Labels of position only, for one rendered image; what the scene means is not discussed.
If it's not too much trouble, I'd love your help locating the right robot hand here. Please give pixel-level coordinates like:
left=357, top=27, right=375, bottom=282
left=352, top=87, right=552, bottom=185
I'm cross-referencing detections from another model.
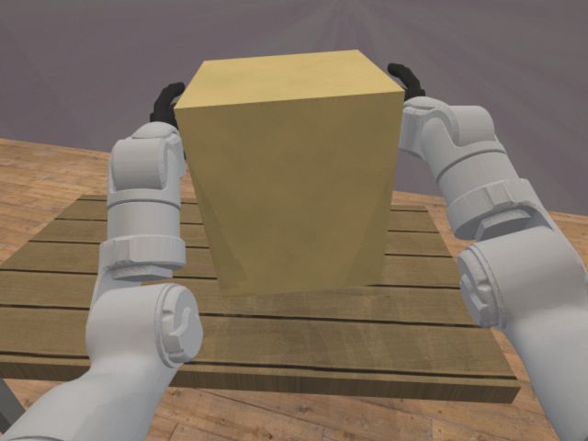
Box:
left=388, top=63, right=425, bottom=102

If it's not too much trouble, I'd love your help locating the robot right forearm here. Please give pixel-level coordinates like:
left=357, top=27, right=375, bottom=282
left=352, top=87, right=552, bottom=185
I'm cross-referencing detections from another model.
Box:
left=398, top=96, right=588, bottom=295

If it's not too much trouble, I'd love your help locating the robot left forearm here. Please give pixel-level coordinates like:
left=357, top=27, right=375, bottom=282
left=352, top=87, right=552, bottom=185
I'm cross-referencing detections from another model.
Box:
left=85, top=121, right=187, bottom=359

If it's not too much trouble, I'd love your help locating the left robot hand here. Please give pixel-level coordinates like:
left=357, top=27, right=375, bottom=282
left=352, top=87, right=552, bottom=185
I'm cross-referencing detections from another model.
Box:
left=150, top=82, right=186, bottom=160

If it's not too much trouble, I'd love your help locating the robot left upper arm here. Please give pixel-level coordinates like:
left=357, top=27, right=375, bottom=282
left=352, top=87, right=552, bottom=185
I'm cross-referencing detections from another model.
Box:
left=0, top=283, right=203, bottom=441

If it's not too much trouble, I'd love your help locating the robot right upper arm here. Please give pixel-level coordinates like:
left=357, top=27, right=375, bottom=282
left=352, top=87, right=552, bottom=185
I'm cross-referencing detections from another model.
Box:
left=458, top=226, right=588, bottom=441

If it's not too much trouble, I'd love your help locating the carton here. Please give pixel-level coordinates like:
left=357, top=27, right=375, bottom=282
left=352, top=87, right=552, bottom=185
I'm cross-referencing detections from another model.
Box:
left=174, top=50, right=405, bottom=299

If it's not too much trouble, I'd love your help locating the table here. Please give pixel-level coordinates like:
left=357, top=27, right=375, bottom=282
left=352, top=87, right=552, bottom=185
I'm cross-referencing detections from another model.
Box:
left=0, top=195, right=522, bottom=434

